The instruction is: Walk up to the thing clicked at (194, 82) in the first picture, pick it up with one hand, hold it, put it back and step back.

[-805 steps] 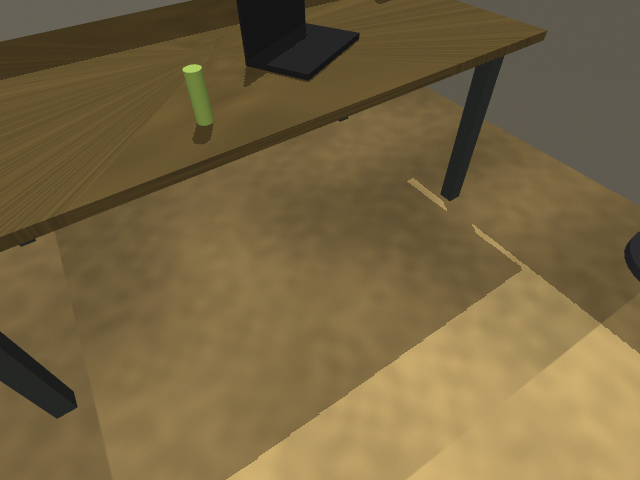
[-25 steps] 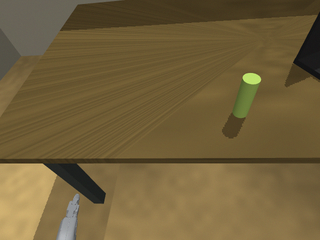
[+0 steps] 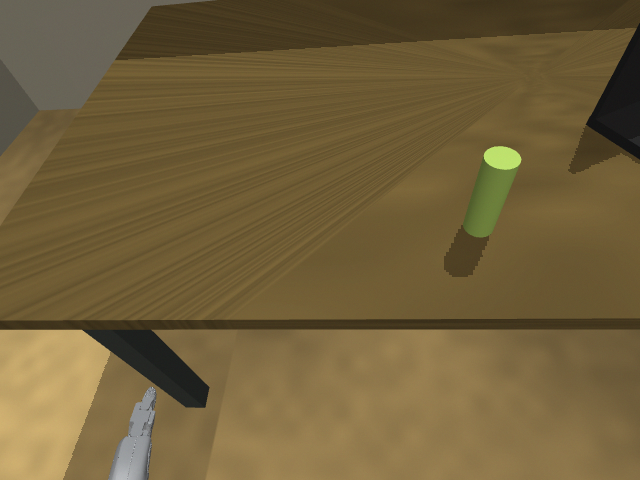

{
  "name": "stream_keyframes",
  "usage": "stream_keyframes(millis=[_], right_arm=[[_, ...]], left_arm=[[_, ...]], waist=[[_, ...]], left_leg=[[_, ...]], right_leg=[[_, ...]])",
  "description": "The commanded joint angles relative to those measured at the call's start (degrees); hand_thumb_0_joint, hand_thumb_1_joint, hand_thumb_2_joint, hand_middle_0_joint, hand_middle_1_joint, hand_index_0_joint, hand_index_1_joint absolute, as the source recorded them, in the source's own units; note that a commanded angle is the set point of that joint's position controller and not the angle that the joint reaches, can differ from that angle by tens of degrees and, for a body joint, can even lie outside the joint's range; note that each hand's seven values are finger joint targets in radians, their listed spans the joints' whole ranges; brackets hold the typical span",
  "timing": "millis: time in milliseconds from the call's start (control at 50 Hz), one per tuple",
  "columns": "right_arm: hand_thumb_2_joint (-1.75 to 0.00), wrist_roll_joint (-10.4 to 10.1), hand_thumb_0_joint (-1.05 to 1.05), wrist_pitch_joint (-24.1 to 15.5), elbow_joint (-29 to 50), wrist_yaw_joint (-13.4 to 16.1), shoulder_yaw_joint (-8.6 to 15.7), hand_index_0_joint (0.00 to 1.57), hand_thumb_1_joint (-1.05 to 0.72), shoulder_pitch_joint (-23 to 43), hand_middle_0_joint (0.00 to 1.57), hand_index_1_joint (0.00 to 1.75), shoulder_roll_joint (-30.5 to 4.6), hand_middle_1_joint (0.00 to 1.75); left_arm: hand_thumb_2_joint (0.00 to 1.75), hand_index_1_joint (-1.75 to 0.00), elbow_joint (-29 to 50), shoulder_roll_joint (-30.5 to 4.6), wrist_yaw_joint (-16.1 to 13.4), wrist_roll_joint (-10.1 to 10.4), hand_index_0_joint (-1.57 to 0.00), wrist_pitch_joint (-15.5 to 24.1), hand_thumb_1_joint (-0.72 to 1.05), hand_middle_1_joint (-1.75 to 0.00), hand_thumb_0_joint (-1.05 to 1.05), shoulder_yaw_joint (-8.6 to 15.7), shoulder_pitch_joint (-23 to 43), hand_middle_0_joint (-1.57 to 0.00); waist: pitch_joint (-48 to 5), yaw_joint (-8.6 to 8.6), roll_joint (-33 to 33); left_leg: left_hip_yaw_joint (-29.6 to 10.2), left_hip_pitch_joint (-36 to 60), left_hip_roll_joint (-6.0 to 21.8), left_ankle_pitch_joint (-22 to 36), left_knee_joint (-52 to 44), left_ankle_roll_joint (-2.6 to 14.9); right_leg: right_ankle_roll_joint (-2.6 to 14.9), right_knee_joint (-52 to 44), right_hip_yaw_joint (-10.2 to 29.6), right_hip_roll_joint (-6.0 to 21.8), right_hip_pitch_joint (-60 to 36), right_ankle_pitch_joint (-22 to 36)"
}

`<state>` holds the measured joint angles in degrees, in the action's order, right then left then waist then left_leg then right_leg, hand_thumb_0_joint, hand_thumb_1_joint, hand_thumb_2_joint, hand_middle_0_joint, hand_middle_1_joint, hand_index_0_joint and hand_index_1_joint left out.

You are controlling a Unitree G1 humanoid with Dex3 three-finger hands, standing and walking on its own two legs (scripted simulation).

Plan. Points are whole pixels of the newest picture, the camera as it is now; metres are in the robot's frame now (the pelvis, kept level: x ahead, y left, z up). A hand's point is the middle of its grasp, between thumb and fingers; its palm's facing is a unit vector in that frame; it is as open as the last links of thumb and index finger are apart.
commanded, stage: go down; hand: right
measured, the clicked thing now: (488, 195) +0.49 -0.18 +0.06
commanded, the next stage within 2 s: approach in 0.12 s
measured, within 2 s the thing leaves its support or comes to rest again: neither
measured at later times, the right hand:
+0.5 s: hand out of the picture +0.41 -0.35 +0.13, palm faces +0.09 +1.00 +0.02, open 17.3 cm
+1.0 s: hand (517, 206) +0.47 -0.22 +0.05, palm faces +0.08 +0.99 +0.06, open 17.4 cm
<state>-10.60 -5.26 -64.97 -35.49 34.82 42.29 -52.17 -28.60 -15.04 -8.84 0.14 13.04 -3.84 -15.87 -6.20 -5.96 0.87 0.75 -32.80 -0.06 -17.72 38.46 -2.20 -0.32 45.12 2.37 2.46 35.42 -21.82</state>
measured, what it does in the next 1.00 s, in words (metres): stands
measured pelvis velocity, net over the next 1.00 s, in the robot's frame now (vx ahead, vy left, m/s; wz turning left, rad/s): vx -0.02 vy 0.01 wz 0.03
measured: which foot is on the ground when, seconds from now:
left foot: down 0.00-1.00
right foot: down 0.00-1.00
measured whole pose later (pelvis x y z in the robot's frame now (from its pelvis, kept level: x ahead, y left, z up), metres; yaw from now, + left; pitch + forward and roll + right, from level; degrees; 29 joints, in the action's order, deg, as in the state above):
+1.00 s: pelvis -0.02 +0.01 -0.04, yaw +2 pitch +19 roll +3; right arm -6.4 -16.1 -60.4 -16.2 29.1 44.1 -31.7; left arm -10.9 -13.8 -1.8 -1.6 7.7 0.8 -21.3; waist -8.1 -10.5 0.8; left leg -0.4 -49.8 -1.2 -22.8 54.1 -1.7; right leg -0.9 58.8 1.7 3.5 50.8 -26.6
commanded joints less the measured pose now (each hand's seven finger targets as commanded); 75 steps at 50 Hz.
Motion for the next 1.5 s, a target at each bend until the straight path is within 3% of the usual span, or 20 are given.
stream_keyframes(millis=[0,220,440,620,680,720,780,860,900,960,980,1000,1020,1080,1120,1180,1240,1320,1360,1480], right_arm=[[-0.04,-1.6,0.00,-3.4,12.5,0.3,2.4,0.06,0.51,20.9,0.07,0.04,-22.2,0.04],[-0.03,-1.0,0.00,-2.8,10.6,-0.6,2.2,0.05,0.53,20.1,0.06,0.04,-22.4,0.04],[-0.03,-2.6,0.00,-6.9,11.5,0.0,-4.3,0.06,0.49,21.9,0.07,0.04,-10.0,0.04],[-0.05,-1.6,0.00,-12.7,14.3,7.2,-4.0,0.05,0.46,24.6,0.06,0.04,-6.0,0.04],[-0.03,-0.3,0.00,-15.1,16.6,9.8,-3.2,0.06,0.48,28.6,0.07,0.03,-5.9,0.03],[-0.04,0.6,0.00,-15.4,14.3,11.9,-2.3,0.05,0.50,26.4,0.06,0.04,-6.0,0.04],[-0.04,1.7,0.00,-16.0,19.0,15.3,-2.4,0.05,0.50,30.1,0.06,0.04,-4.0,0.04],[-0.04,3.2,0.00,-14.5,14.0,18.3,-3.3,0.04,0.52,21.0,0.05,0.04,1.3,0.04],[-0.03,3.6,0.00,-15.7,23.2,19.7,-3.3,0.05,0.52,29.2,0.05,0.04,-0.1,0.04],[-0.04,3.8,0.00,-13.6,12.2,20.5,-5.3,0.04,0.53,19.9,0.05,0.04,6.9,0.04],[-0.04,3.8,0.00,-13.8,14.6,20.9,-6.3,0.04,0.53,22.0,0.05,0.04,8.5,0.04],[-0.04,4.5,0.00,-15.1,24.2,21.8,-5.1,0.04,0.54,30.5,0.05,0.05,4.1,0.04],[-0.04,4.8,0.00,-15.1,22.1,22.3,-5.6,0.04,0.53,30.3,0.05,0.05,4.5,0.05],[-0.05,4.6,0.00,-13.4,12.1,22.2,-8.4,0.04,0.50,20.9,0.05,0.04,11.3,0.04],[-0.04,4.9,0.00,-14.9,22.0,23.0,-7.9,0.04,0.50,30.6,0.05,0.04,8.3,0.04],[-0.05,4.8,0.00,-13.5,17.3,23.2,-8.9,0.04,0.50,26.0,0.04,0.05,11.0,0.05],[-0.05,4.9,0.00,-14.1,22.3,24.2,-9.4,0.04,0.50,31.7,0.05,0.05,10.8,0.05],[-0.05,5.4,0.00,-13.1,16.4,25.3,-9.8,0.04,0.49,27.8,0.04,0.05,12.6,0.05],[-0.06,5.7,0.00,-14.0,22.5,26.1,-10.6,0.05,0.46,33.2,0.06,0.04,12.4,0.04],[0.00,5.8,0.00,-13.7,21.6,27.4,-10.0,0.09,0.51,32.4,0.10,0.03,12.1,0.03]], left_arm=[[0.06,-0.05,5.5,-8.8,-1.4,0.4,-0.04,2.8,-0.55,-0.05,0.00,4.2,0.1,-0.05],[0.04,-0.05,9.9,-8.9,-0.8,0.2,-0.05,2.7,-0.55,-0.05,0.00,3.1,0.4,-0.05],[0.04,-0.05,11.8,-8.4,0.1,-0.1,-0.05,4.0,-0.54,-0.05,0.00,4.0,3.1,-0.05],[0.03,-0.05,14.0,-9.5,1.5,-1.2,-0.06,2.9,-0.52,-0.06,0.00,6.5,0.5,-0.06],[0.03,-0.05,20.5,-7.3,2.5,-1.6,-0.07,2.5,-0.53,-0.06,0.00,4.9,2.3,-0.06],[0.03,-0.06,16.7,-8.4,3.0,-2.0,-0.07,1.1,-0.54,-0.06,0.00,7.2,-4.2,-0.06],[0.04,-0.05,27.3,-9.5,3.9,-2.0,-0.06,0.5,-0.54,-0.06,0.00,8.6,-0.1,-0.06],[0.04,-0.05,23.1,-7.7,5.8,-1.6,-0.06,-2.3,-0.54,-0.06,0.00,9.3,-8.9,-0.06],[0.04,-0.05,32.7,-8.3,6.1,-1.3,-0.06,-2.0,-0.54,-0.06,0.00,9.4,-0.2,-0.06],[0.04,-0.05,23.2,-6.1,6.7,-1.1,-0.06,-3.8,-0.54,-0.06,0.00,9.6,-9.5,-0.06],[0.04,-0.05,27.8,-5.3,7.0,-1.0,-0.06,-3.6,-0.54,-0.06,0.00,7.7,-4.5,-0.06],[0.04,-0.05,36.7,-7.2,6.6,-0.9,-0.06,-2.8,-0.54,-0.06,0.00,9.0,3.8,-0.05],[0.04,-0.05,33.4,-8.5,6.2,-1.2,-0.06,-3.1,-0.54,-0.05,0.00,11.0,-0.4,-0.05],[0.03,-0.05,24.7,-4.4,7.4,-0.7,-0.06,-4.7,-0.53,-0.06,0.00,8.0,-9.9,-0.05],[0.03,-0.05,34.2,-7.0,7.0,-0.9,-0.06,-3.8,-0.53,-0.06,0.00,9.9,-3.0,-0.05],[0.03,-0.05,26.9,-6.3,7.6,-1.1,-0.06,-4.9,-0.53,-0.06,0.00,10.6,-11.4,-0.05],[0.03,-0.05,33.7,-7.3,7.2,-0.9,-0.06,-4.2,-0.53,-0.06,0.00,11.0,-3.9,-0.05],[0.03,-0.05,27.9,-7.1,7.5,-0.9,-0.06,-4.9,-0.53,-0.06,0.00,11.9,-8.3,-0.05],[0.08,-0.06,35.8,-7.2,7.3,-0.8,-0.03,-4.3,-0.60,-0.04,0.00,11.0,-2.3,-0.05],[0.08,-0.06,35.0,-7.0,7.5,-0.7,-0.03,-5.0,-0.60,-0.04,0.00,11.0,-3.6,-0.05]], waist=[[-19.1,0.30,-14.5],[-20.4,0.70,-12.0],[-18.7,-2.17,-9.8],[-21.9,-2.93,-11.3],[-29.0,-2.89,-12.2],[-28.1,-2.76,-13.6],[-35.3,-2.29,-14.3],[-28.8,-1.64,-13.8],[-35.6,-1.54,-13.6],[-23.4,-2.83,-10.0],[-24.4,-2.71,-8.7],[-32.7,-2.25,-8.8],[-32.7,-3.38,-9.5],[-18.3,-3.01,-9.1],[-28.8,-4.55,-8.9],[-23.4,-4.09,-8.8],[-28.6,-4.52,-8.9],[-23.0,-3.95,-9.3],[-30.3,-3.88,-7.8],[-27.2,-3.20,-7.1]], left_leg=[[1.1,4.5,-1.5,14.2,-2.5,3.49],[1.2,6.2,-1.5,15.7,-1.9,3.46],[0.6,-0.6,-1.3,9.6,0.6,2.97],[0.4,-5.7,-1.4,8.3,6.0,3.09],[0.1,-5.4,-1.4,12.2,8.7,2.96],[0.2,-6.5,-1.5,12.9,10.2,3.05],[0.8,-5.3,-2.0,14.2,11.4,3.26],[1.0,-6.2,-2.2,11.8,11.3,3.53],[0.7,-2.1,-1.9,14.8,11.5,3.35],[0.6,-5.6,-1.9,11.7,11.2,3.27],[0.5,-4.6,-1.8,11.5,10.7,3.18],[-0.2,-1.1,-1.5,13.4,11.0,2.91],[0.1,-1.9,-1.6,13.7,11.3,2.94],[0.5,-8.3,-1.9,7.7,10.4,3.38],[0.8,-6.6,-1.9,9.6,11.0,3.17],[0.5,-7.1,-1.7,10.9,11.3,3.12],[0.7,-6.7,-1.6,9.7,11.0,3.10],[0.7,-7.8,-1.6,6.9,10.5,3.20],[0.5,-4.5,-1.6,8.9,10.7,3.04],[0.2,-3.4,-1.7,6.6,9.2,2.80]], right_leg=[[-0.04,-5.2,-0.1,-1.1,-17.2,24.3],[0.03,-4.8,0.0,-1.2,-15.4,24.4],[0.86,-3.0,0.0,-1.3,-11.1,13.1],[0.63,1.6,0.0,-1.5,-6.3,12.2],[0.44,5.4,-0.1,-1.4,-7.8,18.5],[0.26,6.7,-0.3,-1.4,-6.6,20.9],[-0.31,7.9,0.1,-0.6,-9.8,26.0],[-0.29,7.0,-0.4,-0.6,-5.3,21.9],[-0.08,7.5,-0.8,-0.7,-7.0,22.2],[0.59,6.8,-1.1,-1.1,0.0,15.6],[0.78,6.4,-1.0,-1.1,0.5,15.1],[1.01,7.2,-1.3,-0.9,-2.2,15.8],[0.92,7.5,-1.4,-0.9,-3.6,15.9],[0.77,5.5,-1.3,-1.0,1.1,10.8],[0.71,6.0,-0.7,-0.4,-4.7,13.2],[0.80,6.6,-1.5,-1.2,-1.7,13.5],[0.81,6.5,-1.1,-0.8,-4.7,12.9],[0.70,5.3,-1.3,-1.2,-1.4,9.2],[0.84,5.9,-1.2,-1.1,-4.3,10.9],[1.05,4.6,-1.7,-1.4,-2.0,7.5]])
